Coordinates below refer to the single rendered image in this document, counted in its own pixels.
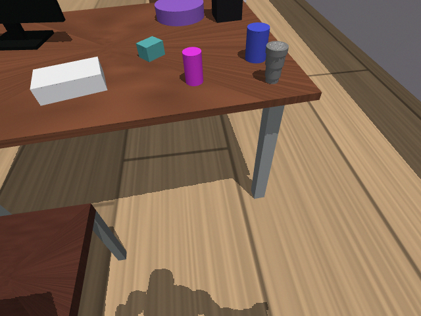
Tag table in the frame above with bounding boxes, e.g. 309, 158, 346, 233
0, 0, 322, 216

